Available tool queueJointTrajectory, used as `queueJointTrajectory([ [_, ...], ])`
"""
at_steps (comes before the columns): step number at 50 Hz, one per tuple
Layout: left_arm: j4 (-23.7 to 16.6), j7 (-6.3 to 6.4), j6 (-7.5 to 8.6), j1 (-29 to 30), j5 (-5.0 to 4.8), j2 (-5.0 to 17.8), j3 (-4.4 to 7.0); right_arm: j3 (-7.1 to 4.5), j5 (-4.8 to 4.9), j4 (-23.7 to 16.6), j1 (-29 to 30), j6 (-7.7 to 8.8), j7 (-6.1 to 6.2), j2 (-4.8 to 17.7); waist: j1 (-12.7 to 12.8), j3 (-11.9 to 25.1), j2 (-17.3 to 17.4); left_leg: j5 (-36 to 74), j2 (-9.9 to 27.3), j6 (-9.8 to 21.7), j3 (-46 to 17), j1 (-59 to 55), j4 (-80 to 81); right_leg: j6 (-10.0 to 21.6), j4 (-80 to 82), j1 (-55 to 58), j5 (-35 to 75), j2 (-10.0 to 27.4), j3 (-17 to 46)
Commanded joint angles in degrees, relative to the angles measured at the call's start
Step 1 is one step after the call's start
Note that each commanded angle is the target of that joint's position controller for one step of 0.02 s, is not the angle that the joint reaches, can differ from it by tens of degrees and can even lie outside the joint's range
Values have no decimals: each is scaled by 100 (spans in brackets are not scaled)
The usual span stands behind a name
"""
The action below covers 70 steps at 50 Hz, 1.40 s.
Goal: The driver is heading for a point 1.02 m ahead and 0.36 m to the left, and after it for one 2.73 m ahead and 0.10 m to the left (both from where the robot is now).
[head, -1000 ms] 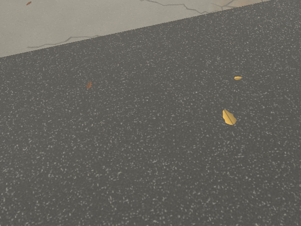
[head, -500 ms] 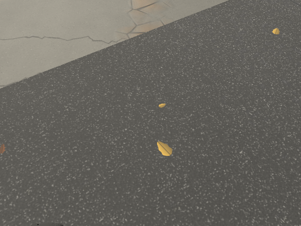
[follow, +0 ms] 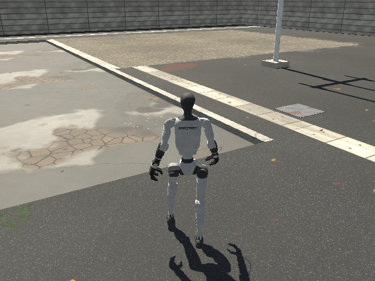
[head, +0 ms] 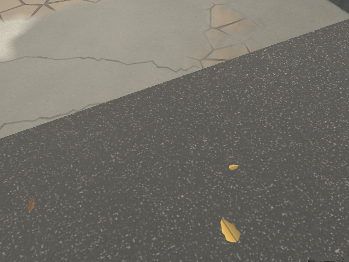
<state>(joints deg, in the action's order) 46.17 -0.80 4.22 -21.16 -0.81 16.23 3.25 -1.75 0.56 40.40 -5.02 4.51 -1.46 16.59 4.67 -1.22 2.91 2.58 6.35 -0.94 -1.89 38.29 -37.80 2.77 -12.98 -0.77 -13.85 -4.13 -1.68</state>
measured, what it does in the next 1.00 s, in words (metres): walks ahead, turning left: left foot, then right foot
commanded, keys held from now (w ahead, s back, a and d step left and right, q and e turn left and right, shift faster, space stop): w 0.36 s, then w+q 0.64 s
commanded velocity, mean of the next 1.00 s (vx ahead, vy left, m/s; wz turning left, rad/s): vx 0.50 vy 0.00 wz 0.25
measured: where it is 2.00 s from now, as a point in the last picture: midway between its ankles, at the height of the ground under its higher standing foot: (137, 145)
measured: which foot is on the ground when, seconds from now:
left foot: up 0.00-0.12, down 0.14-0.66, up 0.68-1.00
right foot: down 0.00-0.16, up 0.18-0.62, down 0.64-1.00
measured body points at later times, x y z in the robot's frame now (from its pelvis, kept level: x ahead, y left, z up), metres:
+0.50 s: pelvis +0.28 +0.05 +0.00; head +0.31 +0.06 +0.45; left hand +0.47 +0.30 -0.09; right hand +0.31 -0.23 -0.12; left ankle +0.23 +0.14 -0.74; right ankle +0.46 -0.13 -0.69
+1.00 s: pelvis +0.54 +0.02 +0.00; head +0.57 +0.03 +0.45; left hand +0.49 +0.31 -0.13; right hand +0.79 -0.18 -0.09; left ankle +0.65 +0.22 -0.68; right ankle +0.51 -0.10 -0.74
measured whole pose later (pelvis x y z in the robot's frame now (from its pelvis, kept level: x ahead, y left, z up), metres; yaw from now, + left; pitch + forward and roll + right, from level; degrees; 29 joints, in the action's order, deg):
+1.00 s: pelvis +0.54 +0.02 +0.00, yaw +18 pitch +1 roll -3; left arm 50.6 0.0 5.2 -17.3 0.4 16.1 4.1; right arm -4.1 1.4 39.6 -9.2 1.1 -1.1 17.5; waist 4.3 -2.0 2.6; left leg -2.8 6.7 0.1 -2.4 39.0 -47.3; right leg 0.7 -13.5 -0.3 -13.7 -0.8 -10.9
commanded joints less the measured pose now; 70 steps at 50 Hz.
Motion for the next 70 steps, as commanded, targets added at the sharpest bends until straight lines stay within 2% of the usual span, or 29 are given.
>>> queueJointTrajectory([
  [1, -211, 44, 43, 23, -65, 1037, 250, -64, 39, -518, 549, 98, -89, 368, -85, -348, -530, 250, -135, 146, 17, -336, 519, 880, 385, -341, 1392, 1693, 776],
  [5, -59, 93, -97, -11, -52, 1160, 286, -170, 5, -526, 240, 109, -133, 602, -399, -25, -678, -613, -436, 466, 251, -1014, 851, 632, -485, 355, 2933, 1803, 746],
  [6, -53, 106, -137, 41, -30, 1112, 257, -283, -9, -333, -451, 101, -95, 784, -775, 425, -636, -615, -630, 622, 444, -1994, 953, 497, -1364, 240, 3757, 1552, 534],
  [7, -127, 132, -148, -5, 58, 883, 152, -406, -30, -121, -1405, 81, -36, 1093, -1161, 1191, -423, -384, -194, 878, 33, -3576, 697, 296, -2745, -534, 3195, 1260, 303],
  [8, -289, 93, -48, -730, 69, 255, -49, -542, -137, -50, -1949, 54, -10, 1713, -967, 2119, 917, -1359, 1318, 1809, -2610, -5871, 949, -169, -5124, -2865, 693, 352, 44],
  [9, -186, 59, 74, -601, 27, 433, -37, -437, -35, -9, -2122, 32, -35, 1285, -1109, 2517, 1207, -2133, 1601, 2013, -4189, -6172, 1901, -195, -5945, -3720, -1880, 83, 818],
  [10, -317, 18, 135, -70, -135, 908, 99, -332, -4, -33, -1739, 30, -26, 1010, -1099, 1570, 721, -2521, 1442, 1704, -3438, -5528, 2017, -131, -6294, -4279, -1644, 444, 893],
  [12, -473, 44, 153, 573, -71, 823, 82, -250, -59, -94, -1056, 23, -24, 743, -802, 508, 50, -1682, 995, 1461, -2141, -3902, 2269, -103, -5701, -4125, -743, 943, 581],
  [17, -373, 98, -94, 418, 44, 458, 52, -246, -81, 28, -813, 181, -28, 677, -364, 190, 162, -424, 624, 1537, -1013, -2722, 2959, -319, -4745, -3443, 152, 1216, 542],
  [26, -862, -61, 125, 2252, 29, 317, -31, -357, 74, 476, -1678, -10, 159, 986, -910, -230, 22, -525, 459, 1301, -716, -3066, 2789, -505, -1897, -3173, 1909, 768, 423],
  [30, -854, -118, 232, 2122, 4, 609, 65, -415, 81, 535, -1694, -123, 227, 1044, -668, -117, 239, -473, 684, 1115, -1178, -3463, 2186, -302, -1427, -2590, 1239, 660, 510],
  [32, -553, -50, 273, 1014, 45, 955, 249, -333, 35, 504, -1650, -155, 227, 811, -109, 573, 154, 147, 216, 840, -928, -3115, 890, 4, -1248, -861, 1068, 698, 429],
  [33, -449, 9, 266, 43, 131, 1347, 355, -188, -93, 317, -1638, -153, 221, 412, 257, 1538, -533, -1036, -253, 601, -581, -2153, -882, 352, -1450, 765, 963, 1763, 1456],
  [34, -307, -12, 177, -194, 125, 1707, 443, -64, 52, 150, -2419, -53, 208, -48, -127, 2178, -2232, -3645, -971, 274, -160, -69, -2694, 1166, -870, 2385, -342, 2907, 3891],
  [35, -383, -24, 166, -83, 90, 1092, 297, -205, 181, 257, -2140, -29, 223, 579, 81, 1777, -1581, -3559, -641, 262, -674, 511, -3389, 1050, -426, 1989, -1416, 2751, 4146],
  [36, -404, -6, 169, 235, 68, 794, 206, -315, 220, 127, -1595, -38, 226, 893, 99, 1037, -1181, -3032, -428, 293, -607, 699, -3489, 813, -331, 1314, -1301, 2566, 3245],
  [37, -413, -9, 169, 611, 96, 658, 150, -323, 175, 93, -1394, -68, 245, 828, -73, 673, -849, -2576, -205, 258, -499, 490, -3370, 702, -212, 643, -619, 2331, 2599],
  [40, -320, 9, 213, 1054, 153, 407, 110, -343, 138, 37, -1385, -214, 184, 536, -404, 197, -1047, -1954, 114, 173, -459, -89, -2904, 658, 239, -415, 490, 1931, 1381],
  [48, -22, 100, 205, 939, 121, 848, 260, -236, 84, -405, -443, -281, 15, 217, -248, -200, -595, -299, 115, 85, -106, 25, -946, 699, 581, -412, 1689, 1846, -246],
  [53, 169, 116, 44, 551, -15, 1093, 344, -213, 81, -780, 319, -289, -147, 234, -41, -431, -527, -438, -34, 331, 288, 20, -40, 533, 351, 314, 2032, 2072, -683],
  [56, 171, 146, -77, 609, -109, 1339, 424, -350, 47, -846, 27, -336, -175, 502, -383, -78, -754, -1262, -499, 658, 715, -763, 93, 357, -676, 652, 4353, 2094, -966],
  [58, 128, 175, -149, 693, -126, 1269, 387, -664, 74, -436, -1560, -387, -87, 1010, -1270, 776, -582, -1043, -1008, 1037, 833, -3048, 510, 74, -2887, -106, 4779, 1772, -1227],
  [59, 8, 163, -109, 473, 134, 777, 215, -819, 126, -282, -2218, -456, 47, 1539, -1322, 1227, 541, -820, 9, 1418, -781, -4681, 593, -215, -4820, -1748, 1623, 1386, -1242],
  [60, -339, 91, 72, 229, 160, 306, 35, -790, 123, -533, -1783, -363, 16, 1882, -719, 2005, 1538, -2372, 1179, 2566, -4207, -6015, 1698, -471, -6566, -3835, -2056, 179, -174],
  [61, -393, 23, 257, 912, -55, 902, 152, -629, 95, -604, -1820, -258, -60, 1319, -1156, 1981, 536, -2683, 1254, 2314, -4289, -5898, 2233, -342, -6814, -4414, -1798, 463, 708],
  [62, -531, -7, 348, 1240, -196, 956, 163, -555, 40, -548, -1683, -169, -70, 1097, -1084, 1224, 331, -2382, 1092, 2089, -3529, -5278, 2225, -196, -6567, -4660, -1318, 664, 623],
  [63, -482, 43, 380, 1235, -104, 842, 139, -513, 41, -558, -1343, -117, -71, 973, -794, 738, -229, -1694, 838, 1906, -2881, -4411, 2203, -177, -6044, -4387, -873, 915, 640],
  [65, -377, 76, 286, 1031, 65, 887, 192, -424, -55, -697, -833, -91, -15, 728, -421, 466, -45, -697, 481, 1752, -2151, -3340, 2329, -250, -5336, -3636, -413, 1166, 709],
  [70, -567, 104, 95, 1533, 180, 566, 123, -479, -7, -587, -1121, -83, 175, 903, -488, 191, -105, 157, 154, 1741, -1474, -2679, 2513, -662, -3877, -3591, 626, 955, 524],
])
Keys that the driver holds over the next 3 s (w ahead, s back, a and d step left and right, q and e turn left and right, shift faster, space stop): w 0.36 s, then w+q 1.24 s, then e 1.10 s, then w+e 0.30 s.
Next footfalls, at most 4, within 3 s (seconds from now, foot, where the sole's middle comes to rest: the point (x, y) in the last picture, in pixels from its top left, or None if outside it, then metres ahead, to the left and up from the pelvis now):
0.14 left None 0.27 0.14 -0.78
0.64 right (223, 246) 0.55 -0.09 -0.78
1.16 left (144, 193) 0.75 0.23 -0.78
1.66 right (156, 130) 1.10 0.22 -0.78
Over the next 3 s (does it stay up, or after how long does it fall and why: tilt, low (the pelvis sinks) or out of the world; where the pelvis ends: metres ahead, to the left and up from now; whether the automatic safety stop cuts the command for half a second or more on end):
stays up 1.03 0.29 -0.01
